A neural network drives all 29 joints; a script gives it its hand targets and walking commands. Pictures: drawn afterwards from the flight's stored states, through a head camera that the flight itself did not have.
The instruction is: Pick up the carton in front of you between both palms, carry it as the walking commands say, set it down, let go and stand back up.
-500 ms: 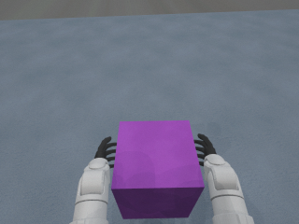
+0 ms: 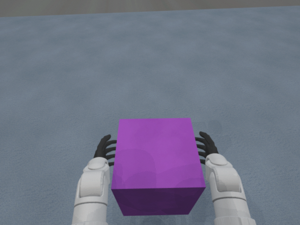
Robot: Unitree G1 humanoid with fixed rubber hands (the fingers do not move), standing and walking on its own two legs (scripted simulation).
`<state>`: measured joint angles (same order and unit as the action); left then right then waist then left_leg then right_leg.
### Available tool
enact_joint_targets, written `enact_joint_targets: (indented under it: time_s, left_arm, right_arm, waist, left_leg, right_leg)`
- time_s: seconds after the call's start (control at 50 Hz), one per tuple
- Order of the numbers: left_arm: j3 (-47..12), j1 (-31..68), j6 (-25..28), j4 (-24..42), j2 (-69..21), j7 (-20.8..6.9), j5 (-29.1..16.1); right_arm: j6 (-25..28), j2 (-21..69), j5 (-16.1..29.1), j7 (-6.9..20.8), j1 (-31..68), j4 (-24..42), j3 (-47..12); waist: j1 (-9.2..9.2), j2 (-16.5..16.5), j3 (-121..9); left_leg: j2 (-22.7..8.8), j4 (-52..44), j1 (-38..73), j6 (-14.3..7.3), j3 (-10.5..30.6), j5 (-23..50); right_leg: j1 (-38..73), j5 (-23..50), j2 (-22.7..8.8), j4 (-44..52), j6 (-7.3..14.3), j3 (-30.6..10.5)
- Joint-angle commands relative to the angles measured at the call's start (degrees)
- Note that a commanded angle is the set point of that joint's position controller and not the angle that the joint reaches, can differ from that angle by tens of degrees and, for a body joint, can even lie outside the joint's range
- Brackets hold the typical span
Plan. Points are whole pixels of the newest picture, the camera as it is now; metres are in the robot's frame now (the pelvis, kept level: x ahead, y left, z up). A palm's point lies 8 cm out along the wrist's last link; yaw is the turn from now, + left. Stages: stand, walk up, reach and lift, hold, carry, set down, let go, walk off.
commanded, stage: carry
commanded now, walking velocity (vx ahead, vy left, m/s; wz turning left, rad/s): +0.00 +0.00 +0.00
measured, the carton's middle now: (155, 169) +0.30 +0.00 -0.04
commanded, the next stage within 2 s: hold in 0.46 s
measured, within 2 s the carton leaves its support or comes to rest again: neither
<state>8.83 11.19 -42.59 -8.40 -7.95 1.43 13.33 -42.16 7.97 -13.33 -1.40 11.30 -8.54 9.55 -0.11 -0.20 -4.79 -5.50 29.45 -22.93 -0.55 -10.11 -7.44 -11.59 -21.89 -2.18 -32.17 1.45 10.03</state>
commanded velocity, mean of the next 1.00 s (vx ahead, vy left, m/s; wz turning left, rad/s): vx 0.00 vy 0.00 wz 0.00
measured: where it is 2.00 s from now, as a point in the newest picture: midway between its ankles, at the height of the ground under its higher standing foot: outside the picture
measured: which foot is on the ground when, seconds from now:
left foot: down 0.00-1.00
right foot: down 0.00-1.00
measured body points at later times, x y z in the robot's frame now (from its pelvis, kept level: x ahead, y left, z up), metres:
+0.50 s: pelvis +0.00 -0.01 +0.00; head -0.02 -0.01 +0.45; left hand +0.29 +0.14 +0.03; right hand +0.29 -0.16 +0.03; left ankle +0.08 +0.13 -0.73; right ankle -0.05 -0.09 -0.73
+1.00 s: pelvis +0.00 +0.05 +0.01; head -0.03 +0.08 +0.46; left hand +0.32 +0.13 +0.04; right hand +0.25 -0.17 +0.05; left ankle +0.09 +0.15 -0.73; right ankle -0.05 -0.09 -0.73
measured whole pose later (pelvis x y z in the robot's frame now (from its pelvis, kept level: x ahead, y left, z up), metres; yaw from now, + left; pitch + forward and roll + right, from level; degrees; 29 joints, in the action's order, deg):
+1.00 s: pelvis +0.00 +0.05 +0.01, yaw -15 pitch -7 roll +0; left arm 11.6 14.4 -41.7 -13.9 -8.6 0.9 17.0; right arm -38.5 8.9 -16.0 0.5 16.0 -18.2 14.0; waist -0.5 -2.9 1.6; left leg 1.1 21.4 -7.6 0.1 2.3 -7.0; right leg -1.7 -14.4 -0.4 -22.6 -1.6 -6.5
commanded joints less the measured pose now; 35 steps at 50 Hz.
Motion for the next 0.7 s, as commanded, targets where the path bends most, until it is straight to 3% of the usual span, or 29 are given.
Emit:
enact_joint_targets:
  time_s: [0.0,0.44,0.46,0.48,0.5,0.56,0.58,0.62,0.68]
  left_arm:
    - [-31.75,25.5,2.36,3.97,-50.81,-12.83,-14.22]
    - [-31.84,25.73,2.29,4.22,-51.01,-12.99,-14.42]
    - [-30.17,20.97,2.35,5.65,-51.33,-13.1,-14.24]
    - [-31.14,22.95,3.29,8.43,-49.56,-13.29,-13.96]
    - [-32.2,23.8,3.6,7.46,-50.25,-13.36,-14.16]
    - [-33.58,25.55,4.8,7.02,-49.98,-14.11,-14.72]
    - [-33.53,26.29,5.14,6.73,-50.04,-14.24,-14.72]
    - [-32.61,25.17,5.18,4.85,-50.78,-13.99,-13.83]
    - [-30.13,24.36,4.85,1.87,-51.54,-13.74,-12.11]
  right_arm:
    - [1.91,50.77,14.25,12.96,24.92,3.37,-32.13]
    - [1.8,51.02,14.21,13.02,25.04,3.49,-32.14]
    - [2.86,52.78,13.14,13.31,21.18,-0.16,-30.47]
    - [4.85,51.33,11.57,12.56,19.7,0.13,-28.35]
    - [5.58,51.26,10.64,12.0,19.82,0.35,-28.16]
    - [6.61,50.75,10.69,11.34,20.77,-0.03,-27.72]
    - [6.72,51.39,10.87,11.51,21.93,-0.58,-28.09]
    - [6.49,52.3,12.14,12.54,24.94,0.11,-30.09]
    - [5.76,52.96,13.37,14.05,27.94,-1.09,-31.32]
  waist:
    - [0.01,0.04,-13.56]
    - [-0.02,-0.11,-13.3]
    - [-0.42,-8.55,-4.15]
    - [1.12,-7.62,-6.59]
    - [1.36,-4.85,-8.17]
    - [1.83,-2.87,-9.31]
    - [1.54,-3.68,-9.05]
    - [-0.16,-2.41,-8.24]
    - [-2.17,-2.63,-7.02]
  left_leg:
    - [-4.35,-1.58,11.5,-0.48,5.32,9.75]
    - [-4.25,-1.13,11.18,0.05,4.74,9.56]
    - [12.61,-0.72,31.44,-1.73,12.99,14.83]
    - [11.58,-1.98,30.64,-1.36,14.27,17.97]
    - [11.4,-3.16,28.15,-0.71,14.34,19.34]
    - [12.4,-5.42,25.04,0.51,13.3,16.1]
    - [12.45,-5.97,24.96,0.5,13.43,13.35]
    - [13.02,-6.72,24.22,0.64,13.16,11.79]
    - [13.12,-7.71,23.87,0.45,13.09,7.52]
  right_leg:
    - [-2.01,13.32,-6.79,6.83,0.33,-5.94]
    - [-2.08,15.19,-6.85,6.64,0.57,-5.88]
    - [-10.11,29.41,2.45,13.64,0.42,-18.53]
    - [-5.86,33.42,2.12,13.11,0.44,-18.7]
    - [-0.05,37.55,2.78,11.98,-0.05,-18.04]
    - [8.36,36.0,4.11,12.87,-1.34,-16.7]
    - [8.01,31.6,4.37,13.69,-1.63,-16.49]
    - [7.65,30.93,4.58,13.44,-2.3,-16.32]
    - [6.55,24.36,5.18,14.36,-2.94,-15.86]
